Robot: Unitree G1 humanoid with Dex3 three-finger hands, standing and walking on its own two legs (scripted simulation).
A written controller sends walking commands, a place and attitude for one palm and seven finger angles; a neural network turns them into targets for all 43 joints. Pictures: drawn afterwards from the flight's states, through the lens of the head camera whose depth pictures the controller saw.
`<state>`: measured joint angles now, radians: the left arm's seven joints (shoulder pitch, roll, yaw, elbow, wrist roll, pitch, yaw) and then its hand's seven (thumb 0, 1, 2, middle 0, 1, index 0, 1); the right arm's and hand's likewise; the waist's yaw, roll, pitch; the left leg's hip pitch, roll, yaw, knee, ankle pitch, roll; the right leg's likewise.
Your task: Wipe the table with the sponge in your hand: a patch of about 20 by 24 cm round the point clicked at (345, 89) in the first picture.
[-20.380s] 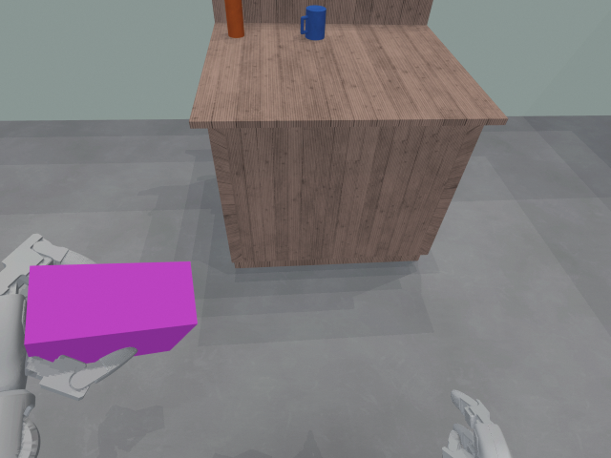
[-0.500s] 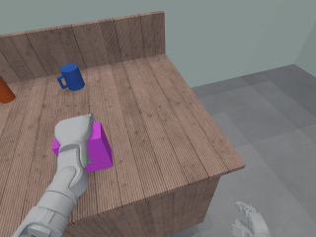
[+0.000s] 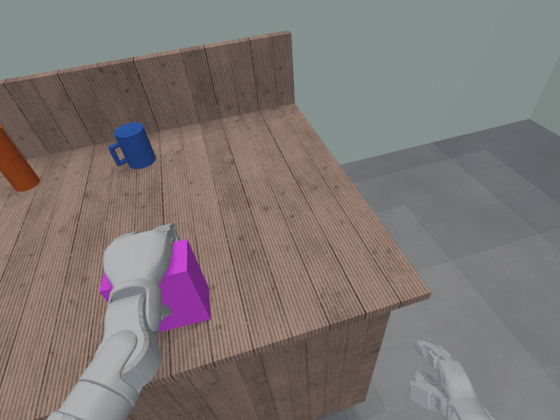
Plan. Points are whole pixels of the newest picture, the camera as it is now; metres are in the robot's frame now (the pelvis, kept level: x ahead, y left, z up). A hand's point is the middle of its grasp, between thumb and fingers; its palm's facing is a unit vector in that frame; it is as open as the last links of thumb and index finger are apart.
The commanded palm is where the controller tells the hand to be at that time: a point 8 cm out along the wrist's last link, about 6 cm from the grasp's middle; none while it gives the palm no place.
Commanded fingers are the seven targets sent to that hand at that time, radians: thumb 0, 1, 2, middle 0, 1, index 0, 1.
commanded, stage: slide across to the third lane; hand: left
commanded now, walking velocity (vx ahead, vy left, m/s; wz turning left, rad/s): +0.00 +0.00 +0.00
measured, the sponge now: (166, 297) +0.29 +0.24 +0.01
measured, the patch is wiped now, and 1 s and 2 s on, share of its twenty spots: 0.75 0.85 1.00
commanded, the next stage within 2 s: wipe forward along the third lane in 0.72 s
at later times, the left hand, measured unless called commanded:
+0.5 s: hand (187, 274) +0.30 +0.19 +0.07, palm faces +0.03 -0.07 -1.00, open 10.6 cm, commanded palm +0.27 +0.17 +0.12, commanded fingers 0.00 0.10 1.30 -1.20 -1.60 -1.20 -1.60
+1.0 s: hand (211, 261) +0.33 +0.16 +0.07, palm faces +0.01 -0.06 -1.00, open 10.6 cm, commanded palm +0.30 +0.15 +0.11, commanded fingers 0.00 0.10 1.30 -1.20 -1.60 -1.20 -1.60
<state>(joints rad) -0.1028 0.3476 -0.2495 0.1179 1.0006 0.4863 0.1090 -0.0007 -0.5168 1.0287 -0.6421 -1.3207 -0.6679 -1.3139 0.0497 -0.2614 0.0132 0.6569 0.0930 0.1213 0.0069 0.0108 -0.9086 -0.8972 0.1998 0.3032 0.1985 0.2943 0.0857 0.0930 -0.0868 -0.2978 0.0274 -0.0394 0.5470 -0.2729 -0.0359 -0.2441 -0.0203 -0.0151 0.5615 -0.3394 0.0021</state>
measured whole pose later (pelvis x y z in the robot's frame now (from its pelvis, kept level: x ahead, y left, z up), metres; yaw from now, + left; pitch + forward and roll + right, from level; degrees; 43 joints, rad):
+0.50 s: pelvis -0.01 -0.01 +0.00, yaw +1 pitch +0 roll +1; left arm -0.23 0.28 -0.37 0.19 1.00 0.50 0.10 -0.02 -0.52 1.03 -0.65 -1.32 -0.67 -1.31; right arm 0.02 -0.24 0.02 0.70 0.09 0.09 0.01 0.01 -0.91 -0.90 0.20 0.30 0.20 0.29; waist 0.11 0.09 -0.07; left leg -0.29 0.03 -0.05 0.54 -0.25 -0.05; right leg -0.25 -0.02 -0.03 0.58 -0.33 -0.01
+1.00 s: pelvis -0.02 -0.02 +0.00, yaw +0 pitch +0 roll +1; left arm -0.43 0.19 -0.40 0.46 0.97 0.55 0.14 -0.02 -0.53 1.03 -0.65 -1.31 -0.68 -1.30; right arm 0.01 -0.25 0.01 0.74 0.10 0.12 0.00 0.01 -0.91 -0.90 0.20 0.30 0.20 0.29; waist 0.09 0.08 -0.09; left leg -0.30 0.04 -0.05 0.52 -0.23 -0.05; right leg -0.27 -0.01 -0.02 0.59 -0.33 -0.02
